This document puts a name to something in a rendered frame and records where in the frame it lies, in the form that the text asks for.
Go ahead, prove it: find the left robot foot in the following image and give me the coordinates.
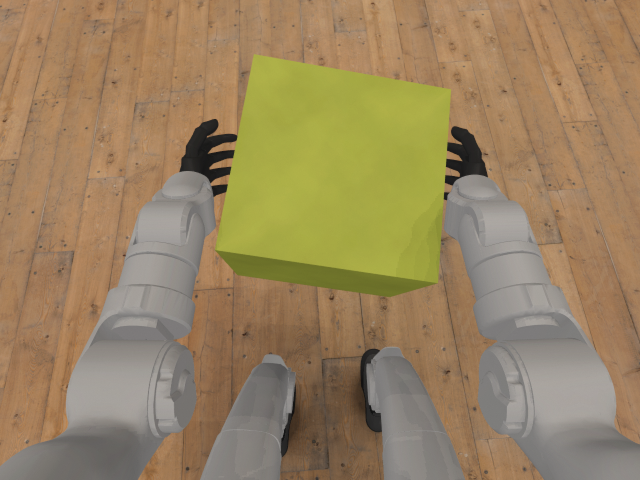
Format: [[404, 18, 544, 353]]
[[281, 386, 296, 457]]

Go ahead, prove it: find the robot foot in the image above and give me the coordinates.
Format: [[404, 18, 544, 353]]
[[360, 349, 382, 432], [281, 386, 296, 457]]

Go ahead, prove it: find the left robot hand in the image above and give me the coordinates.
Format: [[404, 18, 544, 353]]
[[179, 119, 237, 197]]

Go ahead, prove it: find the left robot forearm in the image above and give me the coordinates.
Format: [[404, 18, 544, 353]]
[[66, 171, 216, 423]]

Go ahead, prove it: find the carton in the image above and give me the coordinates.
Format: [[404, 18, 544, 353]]
[[215, 54, 451, 297]]

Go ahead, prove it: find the right robot hand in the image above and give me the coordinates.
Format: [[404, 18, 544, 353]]
[[444, 126, 488, 200]]

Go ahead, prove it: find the robot right upper arm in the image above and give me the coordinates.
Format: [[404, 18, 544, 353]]
[[478, 338, 640, 480]]

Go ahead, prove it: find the robot left upper arm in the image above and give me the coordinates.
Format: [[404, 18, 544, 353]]
[[0, 340, 197, 480]]

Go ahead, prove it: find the right robot forearm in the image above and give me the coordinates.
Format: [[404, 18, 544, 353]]
[[444, 175, 616, 419]]

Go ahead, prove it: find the right robot foot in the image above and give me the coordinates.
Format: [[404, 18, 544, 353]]
[[360, 349, 382, 432]]

